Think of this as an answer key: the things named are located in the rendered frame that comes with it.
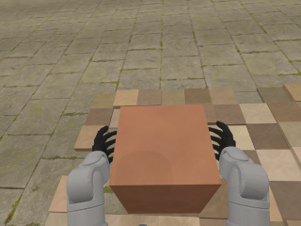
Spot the carton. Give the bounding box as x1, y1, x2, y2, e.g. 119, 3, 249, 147
109, 104, 222, 214

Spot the robot right forearm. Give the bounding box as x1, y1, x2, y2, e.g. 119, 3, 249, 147
218, 146, 271, 226

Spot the robot left hand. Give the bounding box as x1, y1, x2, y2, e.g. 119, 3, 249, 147
92, 125, 117, 164

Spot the robot left forearm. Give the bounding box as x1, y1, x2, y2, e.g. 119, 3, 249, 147
66, 151, 111, 226

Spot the robot right hand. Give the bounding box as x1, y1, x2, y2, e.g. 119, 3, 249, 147
208, 121, 236, 162

